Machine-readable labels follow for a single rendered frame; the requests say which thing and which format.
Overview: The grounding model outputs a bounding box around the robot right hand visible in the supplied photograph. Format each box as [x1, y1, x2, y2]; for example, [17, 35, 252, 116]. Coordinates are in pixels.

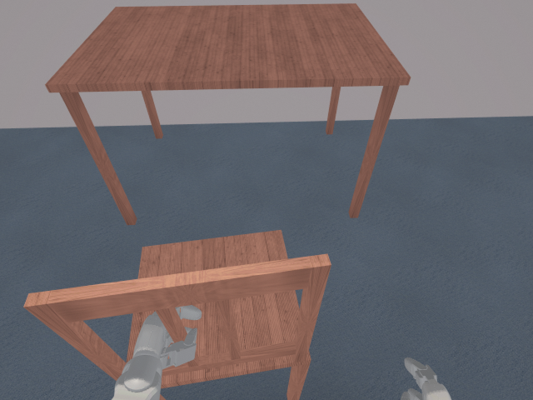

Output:
[401, 357, 451, 400]

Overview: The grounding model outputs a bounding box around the robot left forearm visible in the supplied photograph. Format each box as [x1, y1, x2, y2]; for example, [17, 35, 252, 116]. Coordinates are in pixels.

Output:
[112, 355, 162, 400]

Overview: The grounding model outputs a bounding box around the chair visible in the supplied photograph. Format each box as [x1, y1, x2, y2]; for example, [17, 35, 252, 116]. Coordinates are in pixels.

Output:
[24, 230, 331, 400]

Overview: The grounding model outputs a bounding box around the robot left hand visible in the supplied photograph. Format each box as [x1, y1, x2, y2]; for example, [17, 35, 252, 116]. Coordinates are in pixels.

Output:
[132, 305, 202, 369]

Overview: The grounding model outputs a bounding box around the table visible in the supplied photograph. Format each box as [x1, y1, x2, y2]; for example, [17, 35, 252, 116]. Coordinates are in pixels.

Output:
[45, 3, 411, 225]

